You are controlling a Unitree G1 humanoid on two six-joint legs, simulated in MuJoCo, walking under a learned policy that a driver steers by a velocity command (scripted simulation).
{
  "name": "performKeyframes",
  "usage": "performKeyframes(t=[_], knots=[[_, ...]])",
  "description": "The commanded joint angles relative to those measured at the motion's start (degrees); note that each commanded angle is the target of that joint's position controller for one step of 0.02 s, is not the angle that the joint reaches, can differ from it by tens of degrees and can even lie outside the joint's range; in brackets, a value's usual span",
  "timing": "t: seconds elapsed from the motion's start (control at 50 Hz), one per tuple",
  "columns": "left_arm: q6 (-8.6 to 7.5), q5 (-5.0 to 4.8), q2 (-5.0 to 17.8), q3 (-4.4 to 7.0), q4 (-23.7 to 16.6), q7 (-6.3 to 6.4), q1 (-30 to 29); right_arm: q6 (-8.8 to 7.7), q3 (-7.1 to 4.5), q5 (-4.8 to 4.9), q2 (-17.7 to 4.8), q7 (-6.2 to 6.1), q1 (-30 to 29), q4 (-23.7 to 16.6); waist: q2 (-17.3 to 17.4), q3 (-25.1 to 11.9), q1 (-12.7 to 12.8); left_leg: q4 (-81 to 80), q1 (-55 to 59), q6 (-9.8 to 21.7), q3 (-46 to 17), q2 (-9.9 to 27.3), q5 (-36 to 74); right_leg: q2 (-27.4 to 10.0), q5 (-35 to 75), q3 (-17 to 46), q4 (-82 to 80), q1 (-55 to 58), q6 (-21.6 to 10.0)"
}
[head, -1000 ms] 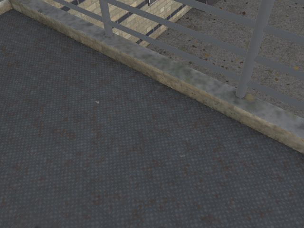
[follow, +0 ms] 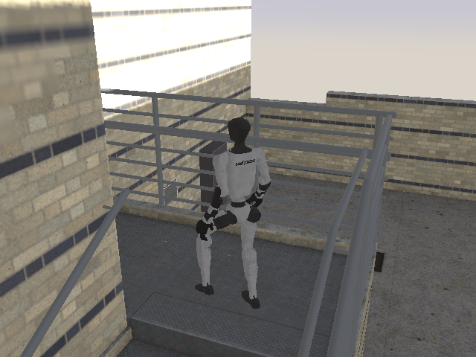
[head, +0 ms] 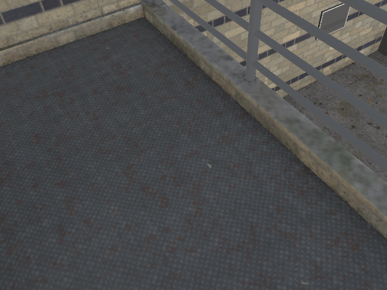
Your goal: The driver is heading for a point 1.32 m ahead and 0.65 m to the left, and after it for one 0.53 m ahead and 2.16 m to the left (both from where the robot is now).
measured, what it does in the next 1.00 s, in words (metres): walks ahead, turning left: left foot, then right foot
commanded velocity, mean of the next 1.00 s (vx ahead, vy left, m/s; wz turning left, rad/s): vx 0.49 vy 0.00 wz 0.57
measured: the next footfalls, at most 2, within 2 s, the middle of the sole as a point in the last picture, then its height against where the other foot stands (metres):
left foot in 0.24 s outside the picture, level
right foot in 0.70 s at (229, 264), level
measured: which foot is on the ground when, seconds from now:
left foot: up 0.00-0.22, down 0.24-0.70, up 0.72-1.00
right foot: down 0.00-0.26, up 0.28-0.68, down 0.70-1.00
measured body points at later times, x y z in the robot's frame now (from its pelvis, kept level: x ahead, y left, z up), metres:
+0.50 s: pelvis +0.28 +0.04 +0.00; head +0.31 +0.05 +0.45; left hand +0.39 +0.34 -0.08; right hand +0.44 -0.20 -0.11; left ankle +0.26 +0.11 -0.74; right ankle +0.43 -0.13 -0.67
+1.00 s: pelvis +0.55 +0.05 +0.00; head +0.57 +0.06 +0.45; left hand +0.42 +0.31 -0.11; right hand +0.85 -0.06 -0.09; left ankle +0.54 +0.25 -0.66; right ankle +0.57 -0.05 -0.74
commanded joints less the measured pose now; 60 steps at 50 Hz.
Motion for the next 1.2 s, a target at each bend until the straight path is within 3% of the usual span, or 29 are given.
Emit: performKeyframes(t=[0.02,0.08,0.12,0.14,0.18,0.22,0.24,0.26,0.28,0.3,0.32,0.34,0.38,0.44,0.52,0.58,0.64,0.68,0.7,0.72,0.74,0.76,0.78,0.8,0.86,0.96,1.12,1.16,1.2], knots=[[-0.81,-0.34,9.6,2.23,-3.57,1.2,-4.99,-0.79,-0.2,0.08,-1.8,0.65,-5.79,-5.14,-6.31,5.28,-1.1,-10.86,-0.55,0.28,2.53,0.58,8.9,-12.54,23.86,3.96,-9.37,-2.05,-2.8],[-0.54,-0.83,10.3,2.46,-0.82,2.12,-1.15,-0.79,1.04,-0.1,1.08,1.68,-11.21,-7.06,-7.13,7.85,1.67,-19.35,2.77,0.59,7.92,1.4,11.48,-13.59,23.62,-0.1,-9.79,-0.02,-2.28],[0.19,-1.93,10.96,2.63,0.44,2.12,0.67,-0.94,1.16,-0.15,1.0,2.07,-15.44,-9.55,-4.4,8.86,3.24,-22.65,1.29,1.4,9.76,0.3,8.39,-15.64,30.11,0.07,-7.82,5.85,-1.68],[0.57,-1.96,11.95,2.87,1.07,2.07,0.72,-1.19,0.96,0.07,0.7,2.46,-15.53,-10.52,-5.57,8.58,2.69,-24.54,2.05,2.32,11.29,-0.38,6.54,-16.05,36.9,-0.9,-5.94,8.23,-1.59],[1.97,-1.45,13.34,3.11,1.14,2.04,-0.3,-1.09,0.18,-0.07,-0.59,3.11,-13.61,-11.08,-10.75,4.43,-0.48,-25.59,6.71,4.63,13.85,-3.67,-2.41,-17.36,60.2,-1.83,2.63,13.75,-2.14],[2.88,-1.18,14.99,3.48,0.07,2.65,-2.21,-0.93,-2.05,0.02,-5.42,3.33,-2.05,-8.48,-11.63,-2.71,-7.09,-27.93,22.51,7.8,14.67,-7.37,-4.05,-17.03,70.21,-2.84,19.14,11.31,-1.84],[2.96,-1.85,15.72,3.32,-1.72,2.75,-4.87,-0.5,-3.76,-0.07,-9.23,2.36,7.94,-6.21,-8.48,-7.85,-12.54,-33.1,40.08,10.49,9.91,-6.58,-0.91,-14.39,59.4,-3.74,32.82,0.69,-0.44],[2.19,0.66,9.5,1.29,-3.78,1.82,-3.03,0.37,-4.31,0.06,-13.01,0.73,12.14,-4.93,4.83,-12.82,-9.9,-29.17,59.7,13.98,-8.93,6.26,4.13,-7.83,5.87,-1.91,50.32,-19.73,0.49],[-0.22,-0.83,7.93,-0.13,-7.02,0.24,-0.45,-0.74,-4.02,-0.53,-14.53,0.72,11.08,-6.84,10.95,-22.1,-6.64,-39.71,74.28,27.4,-43.25,18.45,-9.36,2.37,-19.66,10.91,66.63,-39.76,2.16],[-2.09,-2.73,12.62,1.19,-8.29,-0.77,-8.18,-0.88,-3.23,-0.96,-9.77,0.34,12.11,-6.11,2.24,-17.82,-10.33,-43.36,70.58,23.11,-36.68,15.73,-9.44,-1.71,-12.98,16.49,67.02,-45.61,1.19],[-2.84,-3.4,12.26,0.92,-9.89,-0.58,-11.5,-1.26,-2.69,-1.01,-8.41,0.14,7.79,-6.25,-1.88,-9.79,-8.02,-44.1,60.24,19.71,-27.23,13.52,-4.5,-4.28,-6.68,15.63,62.59,-44.39,0.44],[-2.8,-2.33,11.75,1.03,-8.87,0.15,-10.89,-1.56,-2.21,-0.84,-7.73,0.21,3.87,-6.89,-7.02,-5.16,-4.51,-44.97,50.55,17.53,-21.14,10.85,1.42,-6.82,-3.95,14.95,58.04,-41.0,1.46],[-1.28,-0.75,12.82,1.9,-8.48,0.45,-8.64,-1.77,-1.24,-1.37,-5.57,0.28,-0.37,-7.93,-3.84,-1.41,-0.72,-47.08,38.35,16.34,-14.57,6.94,8.44,-9.04,-1.18,14.52,51.99,-34.1,3.65],[0.52,0.41,10.12,1.21,-9.68,0.47,-10.54,-2.04,-1.28,-0.84,-6.08,-0.42,0.32,-6.32,-2.13,0.15,-0.24,-48.01,29.2,16.33,-9.01,4.2,14.71,-8.68,1.54,11.63,43.97,-31.27,6.58],[0.4,-0.12,7.52,-0.16,-12.51,-0.1,-21.23,-0.8,-2.23,-0.35,-9.03,-1.58,3.74,-4.46,0.3,1.61,-4.25,-46.65,25.09,12.65,-5.9,0.24,6.31,-4.98,15.33,10.5,24.06,-26.37,7.58],[-0.36,-1.55,9.56,0.43,-13.38,-0.64,-25.04,-0.47,-2.29,-0.09,-9.36,-1.6,6.6,-3.41,2.47,0.55,-6.2,-43.78,27.83,11.37,-9.68,1.6,-0.93,-2.79,18.54,11.49,16.96,-23.21,7.32],[-1.1,-1.98,12.28,1.76,-13.69,-1.05,-23.92,-0.27,-2.25,0.04,-8.92,-1.79,6.82,-3.3,4.21,0.12,-4.62,-38.67,32.29,9.7,-16.0,4.29,-6.01,-2.69,13.47,13.56,13.05,-20.05,5.08],[-1.49,-1.54,13.75,3.07,-11.78,-0.85,-15.79,-0.19,-1.62,-0.46,-6.6,-1.78,5.97,-3.95,4.67,-2.39,-0.27,-30.98,30.89,7.08,-15.53,1.57,-4.01,-2.84,10.33,12.24,10.07,-8.86,2.26],[-1.76,-0.47,16.61,3.97,-11.13,-0.43,-7.59,-0.43,-0.28,-1.13,-2.71,-1.55,6.29,-4.88,-0.87,-9.01,3.15,-15.93,25.17,4.62,-11.03,-2.09,-8.35,-11.23,6.47,19.87,9.89,4.33,-1.47],[-1.1,0.7,21.92,5.1,-9.68,-0.45,-2.71,-1.1,0.89,0.19,0.84,-1.5,14.18,-6.46,-20.5,-15.96,0.05,3.6,6.7,0.62,-2.85,-9.89,-28.79,-24.84,-5.25,46.33,3.33,21.87,-10.76],[-0.75,-0.57,18.02,4.57,-9.69,-0.75,-2.89,-1.27,0.0,1.18,-4.7,-1.64,14.71,-5.55,-20.67,-14.13,0.62,13.28,-2.43,-0.39,-3.26,-5.54,-28.34,-27.43,-20.38,57.86,-1.28,21.21,-12.16],[-0.42,-0.93,13.81,3.47,-10.72,-0.41,-5.6,-0.82,-1.02,0.83,-8.46,-1.76,9.16,-5.74,-13.84,-7.33,2.25,16.29,-3.98,-0.72,-2.72,-3.06,-22.7,-24.81,-20.85,49.12,-2.07,15.25,-9.58],[0.06,-0.67,12.18,2.82,-10.85,-0.26,-8.37,-0.33,-1.22,-0.16,-8.7,-1.88,5.16,-6.54,-9.3,-3.11,1.78,15.36,-2.21,-0.84,-0.57,-1.11,-18.24,-22.02,-12.73,39.69,-1.73,8.4,-7.55],[0.34,-0.41,10.91,2.35,-10.39,-0.24,-10.07,-0.17,-1.29,-0.83,-7.9,-1.78,3.06,-7.26,-8.22,-0.04,0.89,12.84,-0.54,-0.79,-0.3,0.37,-15.45,-19.15,-5.29,33.1,-2.51,3.09,-6.86],[-0.16,-0.39,9.21,1.94,-8.88,-0.47,-10.99,0.72,-1.17,-0.01,-4.76,-1.11,3.91,-6.93,-10.71,1.59,-0.95,8.78,4.47,-0.81,1.37,2.27,-11.81,-15.48,5.47,21.57,-5.82,-2.63,-6.38],[-0.34,-0.55,12.05,3.02,-5.6,-0.35,-9.08,1.32,-0.63,-0.5,-3.03,-0.83,-0.87,-8.23,-7.83,3.0,-0.57,-1.37,0.11,-1.84,1.2,3.01,-4.11,-17.08,16.29,13.28,-7.94,0.5,-7.66],[1.49,-1.72,15.41,3.76,-1.91,0.18,-5.45,0.47,0.4,-0.08,-1.37,2.03,-13.4,-11.65,-6.57,7.34,3.33,-21.12,3.68,0.33,8.25,2.19,3.05,-17.63,21.18,2.4,-7.47,6.39,-5.41],[2.18,-2.31,16.52,4.06,-1.44,0.18,-5.57,0.52,0.01,-0.14,-2.24,2.56,-13.78,-12.48,-7.21,6.98,2.21,-23.74,6.82,2.17,10.59,0.51,-1.48,-18.11,32.06,0.22,-4.22,8.68,-4.53],[2.86,-3.05,18.66,4.59,-1.36,0.47,-6.23,1.14,-1.25,-0.57,-4.58,2.54,-9.52,-12.02,-9.51,3.01,-1.17,-24.48,15.42,4.59,14.02,-3.56,-7.91,-17.8,53.01,-2.18,4.67,9.95,-3.78]])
